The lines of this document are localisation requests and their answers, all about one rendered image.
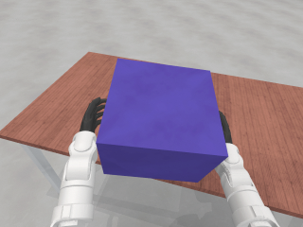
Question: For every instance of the robot left hand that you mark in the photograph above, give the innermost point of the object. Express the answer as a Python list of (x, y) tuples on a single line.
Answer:
[(89, 121)]

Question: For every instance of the right robot forearm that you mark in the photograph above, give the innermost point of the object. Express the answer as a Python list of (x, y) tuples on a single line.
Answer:
[(246, 206)]

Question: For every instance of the robot right hand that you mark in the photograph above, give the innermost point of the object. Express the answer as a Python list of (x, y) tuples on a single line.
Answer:
[(226, 130)]

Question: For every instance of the table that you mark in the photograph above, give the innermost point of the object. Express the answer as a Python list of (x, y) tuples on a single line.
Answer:
[(265, 121)]

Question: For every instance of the carton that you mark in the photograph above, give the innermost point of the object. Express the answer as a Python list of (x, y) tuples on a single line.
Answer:
[(160, 122)]

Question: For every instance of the left robot forearm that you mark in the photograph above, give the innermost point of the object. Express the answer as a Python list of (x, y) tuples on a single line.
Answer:
[(75, 204)]

